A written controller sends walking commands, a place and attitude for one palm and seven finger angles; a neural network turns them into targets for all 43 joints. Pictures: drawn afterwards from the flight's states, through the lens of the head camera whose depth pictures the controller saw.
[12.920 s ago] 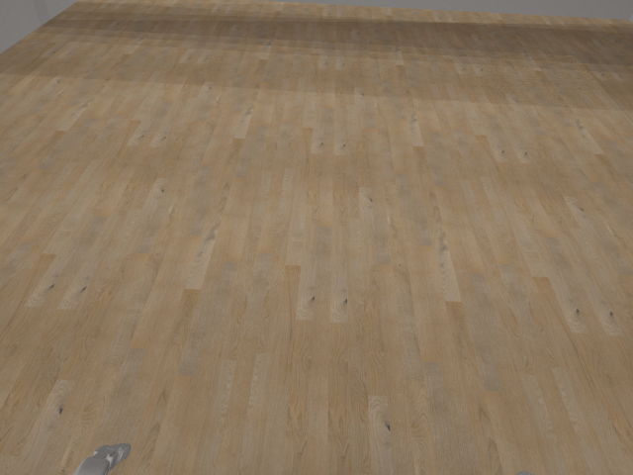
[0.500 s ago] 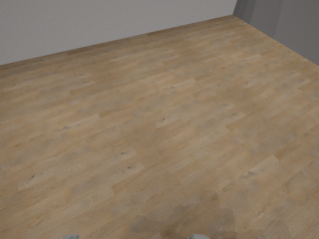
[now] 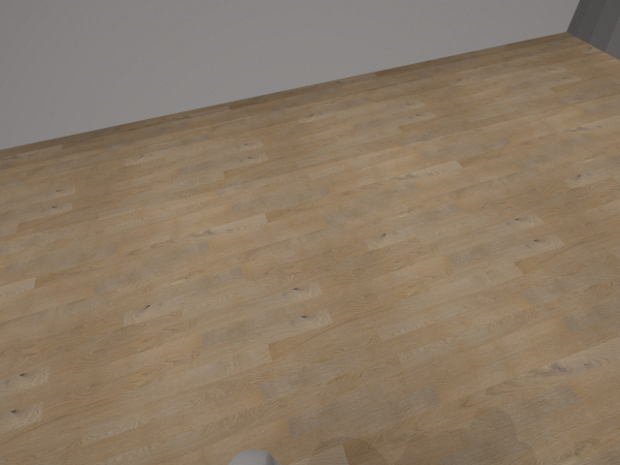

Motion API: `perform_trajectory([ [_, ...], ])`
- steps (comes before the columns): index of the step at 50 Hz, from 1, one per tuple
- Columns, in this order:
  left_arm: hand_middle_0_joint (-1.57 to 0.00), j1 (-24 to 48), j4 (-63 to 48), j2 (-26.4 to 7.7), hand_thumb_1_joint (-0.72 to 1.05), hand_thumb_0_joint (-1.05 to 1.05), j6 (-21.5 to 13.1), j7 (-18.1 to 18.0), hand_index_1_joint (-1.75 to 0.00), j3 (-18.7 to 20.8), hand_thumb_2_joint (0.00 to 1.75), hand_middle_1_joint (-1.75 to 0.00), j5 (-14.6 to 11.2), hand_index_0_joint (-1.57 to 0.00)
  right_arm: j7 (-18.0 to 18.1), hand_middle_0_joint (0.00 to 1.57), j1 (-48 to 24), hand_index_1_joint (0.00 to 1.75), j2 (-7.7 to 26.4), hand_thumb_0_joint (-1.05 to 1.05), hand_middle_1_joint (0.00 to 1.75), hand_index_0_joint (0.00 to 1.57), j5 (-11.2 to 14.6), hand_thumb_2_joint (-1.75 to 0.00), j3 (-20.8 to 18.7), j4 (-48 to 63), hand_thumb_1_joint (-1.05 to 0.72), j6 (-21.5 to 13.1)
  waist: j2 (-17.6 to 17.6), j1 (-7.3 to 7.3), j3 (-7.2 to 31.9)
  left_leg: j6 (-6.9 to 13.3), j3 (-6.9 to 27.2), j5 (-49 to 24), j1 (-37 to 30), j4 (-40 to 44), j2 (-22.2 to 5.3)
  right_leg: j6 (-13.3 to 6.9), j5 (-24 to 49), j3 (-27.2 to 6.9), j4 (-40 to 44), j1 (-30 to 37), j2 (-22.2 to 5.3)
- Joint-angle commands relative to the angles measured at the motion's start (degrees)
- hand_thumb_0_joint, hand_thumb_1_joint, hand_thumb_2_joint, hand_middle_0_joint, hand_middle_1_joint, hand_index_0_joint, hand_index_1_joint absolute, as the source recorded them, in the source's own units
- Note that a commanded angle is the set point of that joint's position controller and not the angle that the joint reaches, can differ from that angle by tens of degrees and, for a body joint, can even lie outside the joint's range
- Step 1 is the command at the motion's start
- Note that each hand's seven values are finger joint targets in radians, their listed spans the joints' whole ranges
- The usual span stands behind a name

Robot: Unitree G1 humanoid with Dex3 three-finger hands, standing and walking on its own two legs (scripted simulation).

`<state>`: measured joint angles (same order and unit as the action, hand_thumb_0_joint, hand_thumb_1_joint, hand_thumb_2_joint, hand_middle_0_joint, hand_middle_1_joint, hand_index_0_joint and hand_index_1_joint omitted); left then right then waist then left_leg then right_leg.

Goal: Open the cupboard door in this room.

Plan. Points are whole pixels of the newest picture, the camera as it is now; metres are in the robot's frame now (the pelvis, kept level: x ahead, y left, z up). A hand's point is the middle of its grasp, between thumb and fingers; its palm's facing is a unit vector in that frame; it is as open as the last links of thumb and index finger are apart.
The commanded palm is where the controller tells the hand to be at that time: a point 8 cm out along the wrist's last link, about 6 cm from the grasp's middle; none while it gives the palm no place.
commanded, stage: turn or walk to find it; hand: left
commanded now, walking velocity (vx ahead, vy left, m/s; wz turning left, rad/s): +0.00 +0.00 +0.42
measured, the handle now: out of the picture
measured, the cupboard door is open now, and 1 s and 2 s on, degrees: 0 0 0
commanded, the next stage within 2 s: none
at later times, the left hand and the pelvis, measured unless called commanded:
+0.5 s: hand out of the picture -0.02 +0.29 -0.17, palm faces +0.25 -0.94 -0.23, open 7.3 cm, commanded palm none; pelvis -0.03 +0.07 +0.00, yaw +11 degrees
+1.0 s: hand out of the picture -0.03 +0.20 -0.14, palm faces +0.40 -0.88 -0.27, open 7.3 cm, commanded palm none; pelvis -0.04 +0.00 +0.00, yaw +25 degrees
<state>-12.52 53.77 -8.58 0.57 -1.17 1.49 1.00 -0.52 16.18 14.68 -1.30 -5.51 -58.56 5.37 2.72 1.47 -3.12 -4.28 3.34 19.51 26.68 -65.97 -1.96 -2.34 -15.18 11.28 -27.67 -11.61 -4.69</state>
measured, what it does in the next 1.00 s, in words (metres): steps on the spot, turning left: left foot, then right foot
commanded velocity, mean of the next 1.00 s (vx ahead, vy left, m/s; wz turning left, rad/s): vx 0.00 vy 0.00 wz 0.42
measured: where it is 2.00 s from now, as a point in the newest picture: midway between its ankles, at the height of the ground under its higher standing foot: outside the picture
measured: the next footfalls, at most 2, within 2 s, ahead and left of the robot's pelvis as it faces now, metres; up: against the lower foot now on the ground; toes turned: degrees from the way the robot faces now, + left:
left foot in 0.22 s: -0.01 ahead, +0.15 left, +0.00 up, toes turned +10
right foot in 0.78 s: +0.02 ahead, -0.08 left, +0.00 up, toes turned +16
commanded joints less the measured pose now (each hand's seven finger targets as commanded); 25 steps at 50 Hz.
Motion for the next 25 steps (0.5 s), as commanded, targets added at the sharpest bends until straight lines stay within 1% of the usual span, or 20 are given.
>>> perform_trajectory([
  [1, -0.2, -3.96, -2.22, -12.01, 0.9, 0.0, -1.25, -0.86, -0.3, 3.39, 0.9, -0.3, 0.52, -0.2, -0.14, 0.2, -5.14, 0.3, 2.04, 0.0, 0.3, 0.2, 0.09, -0.9, 0.32, 5.01, -0.9, -1.93, -12.13, -3.68, 1.2, -0.44, -2.69, 4.81, 3.51, 8.18, -0.85, -5.19, 12.94, -11.97, 10.44, 5.9, -15.28],
  [4, -0.2, -5.34, -0.96, -13.46, 0.9, 0.0, -1.08, -0.75, -0.3, 3.75, 0.9, -0.3, 0.86, -0.2, -0.04, 0.2, -7.39, 0.3, 1.27, 0.0, 0.3, 0.2, 0.63, -0.9, 1.05, 5.85, -0.9, -2.65, -13.5, -4.59, 3.14, 0.11, -4.82, 8.19, -0.13, 17.61, -0.46, -6.29, 21.54, -10.98, 7.31, 8.36, -16.35],
  [5, -0.2, -5.83, -0.77, -14.17, 0.9, 0.0, -0.96, -0.67, -0.3, 3.93, 0.9, -0.3, 0.94, -0.2, 0.04, 0.2, -7.51, 0.3, 1.13, 0.0, 0.3, 0.2, 0.8, -0.9, 1.35, 6.09, -0.9, -2.98, -14.33, -4.86, 4.62, 0.48, -5.83, 8.59, -1.4, 20.79, -0.04, -6.49, 24.91, -10.33, 5.73, 9.69, -16.38],
  [6, -0.2, -5.67, -0.57, -14.69, 0.9, 0.0, -0.84, -0.65, -0.3, 4.16, 0.9, -0.3, 0.92, -0.2, 0.16, 0.2, -7.39, 0.3, 1.12, 0.0, 0.3, 0.2, 0.94, -0.9, 1.47, 6.05, -0.9, -3.19, -14.75, -4.76, 5.17, 0.79, -6.6, 8.28, -3.35, 23.09, 0.1, -6.55, 26.4, -9.94, 4.63, 9.34, -16.76],
  [7, -0.2, -5.31, -0.32, -14.9, 0.9, 0.0, -0.73, -0.6, -0.3, 4.13, 0.9, -0.3, 0.86, -0.2, 0.23, 0.2, -6.67, 0.3, 1.19, 0.0, 0.3, 0.2, 1.05, -0.9, 1.53, 5.88, -0.9, -3.37, -14.46, -4.13, 5.78, 1.11, -7.37, 6.69, -5.58, 26.18, 0.61, -6.0, 26.93, -9.21, 3.46, 8.63, -16.68],
  [8, -0.2, -4.57, -0.24, -15.2, 0.9, 0.0, -0.63, -0.49, -0.3, 4.13, 0.9, -0.3, 0.76, -0.2, 0.26, 0.2, -5.33, 0.3, 1.29, 0.0, 0.3, 0.2, 1.06, -0.9, 1.54, 5.65, -0.9, -3.54, -14.41, -3.17, 6.49, 1.33, -8.24, 3.6, -8.24, 30.04, 1.01, -4.78, 26.27, -7.74, 1.97, 7.72, -16.13],
  [9, -0.2, -3.32, -0.06, -14.71, 0.9, 0.0, -0.47, -0.5, -0.3, 4.25, 0.9, -0.3, 0.46, -0.2, 0.26, 0.2, -3.61, 0.3, 1.74, 0.0, 0.3, 0.2, 1.02, -0.9, 1.43, 5.26, -0.9, -3.88, -12.88, -1.79, 7.1, 1.78, -7.86, -1.91, -12.87, 37.02, 0.48, -2.91, 23.61, -6.32, -1.04, 5.46, -15.48],
  [10, -0.2, -3.1, -0.36, -13.72, 0.9, 0.0, -0.08, -0.44, -0.3, 4.09, 0.9, -0.3, -0.08, -0.2, 0.16, 0.2, -1.46, 0.3, 3.72, 0.0, 0.3, 0.2, 0.89, -0.9, 1.13, 4.77, -0.9, -4.5, -7.54, -0.12, 8.35, 2.58, -5.99, -10.23, -20.83, 44.63, -1.07, 0.2, 18.01, -3.38, -6.88, -0.25, -13.37],
  [11, -0.2, -3.93, -1.93, -10.51, 0.9, 0.0, 0.4, -0.19, -0.3, 3.46, 0.9, -0.3, -0.56, -0.2, 0.36, 0.2, -0.06, 0.3, 9.29, 0.0, 0.3, 0.2, 0.35, -0.9, -0.07, 5.04, -0.9, -5.11, 8.24, 0.69, 9.12, 7.21, 10.23, -22.85, -28.92, 48.07, -13.4, 4.76, -1.39, 0.07, -18.11, -13.68, -6.14],
  [12, -0.2, -0.46, -3.63, -8.18, 0.9, 0.0, 0.97, -0.2, -0.3, 2.17, 0.9, -0.3, -0.16, -0.2, 0.85, 0.2, 1.69, 0.3, 13.16, 0.0, 0.3, 0.2, 0.38, -0.9, -0.9, 4.56, -0.9, -4.53, 15.1, 2.05, 6.68, 12.58, 17.03, -38.62, -26.89, 48.15, -21.21, 6.69, -21.83, -3.03, -26.66, -20.56, -2.05],
  [13, -0.2, 0.81, -3.61, -9.77, 0.9, 0.0, 1.5, -0.25, -0.3, 2.53, 0.9, -0.3, -0.03, -0.2, 0.91, 0.2, 1.09, 0.3, 12.62, 0.0, 0.3, 0.2, 0.14, -0.9, -0.57, 4.36, -0.9, -4.07, 8.82, 1.93, 5.9, 15.22, 13.18, -34.81, -22.84, 46.99, -22.02, 5.7, -20.52, -6.62, -31.62, -18.22, -2.91],
  [14, -0.2, 1.86, -2.61, -9.21, 0.9, 0.0, 2.06, -0.38, -0.3, 2.72, 0.9, -0.3, 0.21, -0.2, 1.44, 0.2, -1.18, 0.3, 10.47, 0.0, 0.3, 0.2, -0.02, -0.9, -0.07, 4.7, -0.9, -4.38, 11.91, 1.37, 3.77, 13.65, 12.07, -30.47, -18.32, 48.72, -18.0, 5.84, -17.28, -9.09, -33.18, -18.34, -3.27],
  [15, -0.2, 2.02, -1.83, -10.02, 0.9, 0.0, 2.15, -0.09, -0.3, 3.14, 0.9, -0.3, 0.17, -0.2, 1.83, 0.2, -4.65, 0.3, 9.26, 0.0, 0.3, 0.2, -0.03, -0.9, 0.3, 5.4, -0.9, -4.33, 10.82, 0.14, 0.46, 12.76, 10.57, -28.36, -17.61, 48.73, -15.73, 6.14, -13.62, -9.34, -35.55, -20.15, -2.98],
  [16, -0.2, 1.85, -1.33, -10.3, 0.9, 0.0, 1.98, 0.26, -0.3, 3.18, 0.9, -0.3, 0.12, -0.2, 1.9, 0.2, -6.06, 0.3, 8.43, 0.0, 0.3, 0.2, 0.04, -0.9, 0.77, 5.99, -0.9, -4.45, 7.87, -0.41, -0.62, 11.99, 9.02, -29.33, -17.14, 48.47, -13.64, 6.31, -10.28, -9.8, -36.86, -20.28, -2.52],
  [17, -0.2, 0.62, -0.74, -10.0, 0.9, 0.0, 1.75, 0.49, -0.3, 3.15, 0.9, -0.3, 0.07, -0.2, 1.92, 0.2, -6.55, 0.3, 8.16, 0.0, 0.3, 0.2, 0.18, -0.9, 1.03, 6.3, -0.9, -4.75, 6.83, -1.18, 0.0, 11.6, 7.34, -31.57, -18.45, 47.97, -12.28, 6.69, -8.35, -9.59, -37.43, -20.37, -2.1],
  [18, -0.2, 0.02, -0.33, -10.0, 0.9, 0.0, 1.57, 0.54, -0.3, 3.07, 0.9, -0.3, 0.09, -0.2, 1.91, 0.2, -6.02, 0.3, 7.86, 0.0, 0.3, 0.2, 0.35, -0.9, 0.99, 6.37, -0.9, -5.02, 5.58, -1.31, 1.31, 11.45, 6.54, -34.4, -20.38, 47.37, -11.32, 7.05, -7.21, -9.48, -37.7, -20.43, -1.78],
  [19, -0.2, -0.7, -0.05, -10.18, 0.9, 0.0, 1.38, 0.61, -0.3, 3.03, 0.9, -0.3, 0.06, -0.2, 1.89, 0.2, -5.65, 0.3, 7.96, 0.0, 0.3, 0.2, 0.54, -0.9, 0.94, 6.33, -0.9, -5.22, 4.21, -1.53, 2.89, 11.53, 5.74, -36.0, -22.4, 46.98, -11.1, 7.33, -6.4, -9.44, -37.67, -20.58, -1.66],
  [20, -0.2, -0.17, -0.17, -10.15, 0.9, 0.0, 1.35, 0.54, -0.3, 2.98, 0.9, -0.3, 0.07, -0.2, 1.88, 0.2, -4.55, 0.3, 7.88, 0.0, 0.3, 0.2, 0.57, -0.9, 0.81, 6.14, -0.9, -5.37, 4.07, -1.11, 3.64, 11.39, 5.75, -37.67, -23.32, 46.73, -10.63, 7.63, -5.9, -9.67, -37.57, -20.4, -1.47],
  [22, -0.2, 0.53, -0.81, -10.23, 0.9, 0.0, 1.37, 0.27, -0.3, 2.94, 0.9, -0.3, 0.0, -0.2, 1.85, 0.2, -3.1, 0.3, 7.74, 0.0, 0.3, 0.2, 0.61, -0.9, 0.64, 6.08, -0.9, -5.45, 4.21, -0.75, 4.83, 11.87, 7.13, -39.57, -25.18, 46.25, -10.95, 8.21, -5.53, -10.27, -37.12, -20.9, -1.37],
  [25, -0.2, 2.89, -1.97, -9.9, 0.9, 0.0, 1.42, 0.1, -0.3, 2.9, 0.9, -0.3, -0.07, -0.2, 1.74, 0.2, -2.13, 0.3, 7.39, 0.0, 0.3, 0.2, 0.37, -0.9, 0.37, 6.11, -0.9, -5.28, 4.62, -0.15, 4.06, 13.13, 10.1, -35.47, -23.44, 46.8, -11.27, 8.34, -6.68, -10.86, -34.24, -19.94, -1.11],
])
